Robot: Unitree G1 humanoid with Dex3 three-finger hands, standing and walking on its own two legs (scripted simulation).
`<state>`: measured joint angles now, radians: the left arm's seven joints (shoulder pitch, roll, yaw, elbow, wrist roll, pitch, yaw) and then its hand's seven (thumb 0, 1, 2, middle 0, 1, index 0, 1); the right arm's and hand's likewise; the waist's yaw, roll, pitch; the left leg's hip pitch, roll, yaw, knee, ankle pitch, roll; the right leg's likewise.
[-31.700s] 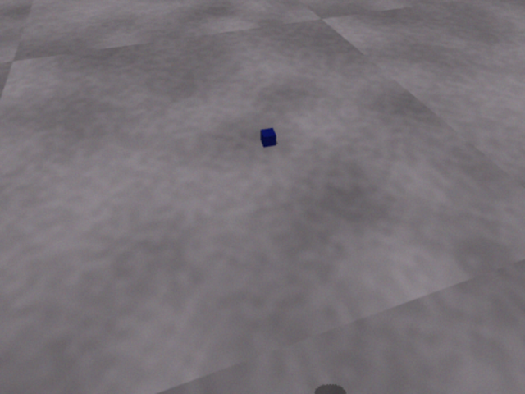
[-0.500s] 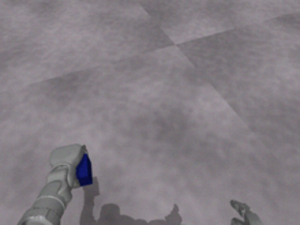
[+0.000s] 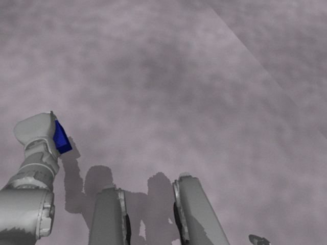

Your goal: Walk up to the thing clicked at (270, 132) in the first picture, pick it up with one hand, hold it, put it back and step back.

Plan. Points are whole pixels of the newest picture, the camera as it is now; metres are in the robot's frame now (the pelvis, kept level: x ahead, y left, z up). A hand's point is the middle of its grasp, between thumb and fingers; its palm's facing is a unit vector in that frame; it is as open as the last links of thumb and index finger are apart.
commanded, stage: crouch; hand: left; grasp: from above
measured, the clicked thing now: (51, 140) +0.43 +0.26 -0.17
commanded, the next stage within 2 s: lower in 0.96 s
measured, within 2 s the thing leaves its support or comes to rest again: rests again in 1.98 s
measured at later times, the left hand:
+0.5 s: hand (63, 153) +0.42 +0.28 -0.30, palm faces -0.42 -0.14 -0.90, open 10.3 cm
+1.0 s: hand (70, 154) +0.44 +0.27 -0.36, palm faces -0.41 -0.17 -0.90, open 10.3 cm
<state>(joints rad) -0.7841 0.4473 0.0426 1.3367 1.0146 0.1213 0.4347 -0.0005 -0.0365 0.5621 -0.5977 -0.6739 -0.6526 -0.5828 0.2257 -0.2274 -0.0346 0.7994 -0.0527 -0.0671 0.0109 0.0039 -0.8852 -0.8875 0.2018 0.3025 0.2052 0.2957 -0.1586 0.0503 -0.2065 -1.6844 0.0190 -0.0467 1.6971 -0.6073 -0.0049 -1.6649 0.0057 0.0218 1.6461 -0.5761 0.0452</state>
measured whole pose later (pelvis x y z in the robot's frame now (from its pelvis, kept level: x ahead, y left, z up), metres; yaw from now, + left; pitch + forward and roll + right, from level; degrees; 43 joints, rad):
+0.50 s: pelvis +0.00 -0.01 -0.12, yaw -1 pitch +38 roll -5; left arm -0.84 0.58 0.13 1.35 1.12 -0.02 0.43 0.00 -0.05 0.57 -0.62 -0.66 -0.67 -0.58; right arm 0.14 -0.27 -0.01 0.78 -0.11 -0.12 0.10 0.00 -0.90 -0.89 0.20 0.30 0.21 0.30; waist -0.18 0.00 -0.14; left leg -2.08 0.00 -0.11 2.13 -0.71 -0.03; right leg -2.04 0.01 -0.01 2.06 -0.68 0.05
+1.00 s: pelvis -0.02 -0.01 -0.19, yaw -2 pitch +35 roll -6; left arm -0.95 0.66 0.19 1.51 1.12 -0.04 0.46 -0.01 -0.09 0.59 -0.66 -0.62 -0.70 -0.55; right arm 0.16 -0.26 0.03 0.81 -0.14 -0.12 0.16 0.00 -0.91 -0.90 0.20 0.30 0.21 0.30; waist -0.22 0.01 -0.07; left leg -2.26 -0.01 -0.13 2.34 -0.70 -0.03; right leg -2.22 0.02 -0.01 2.26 -0.67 0.06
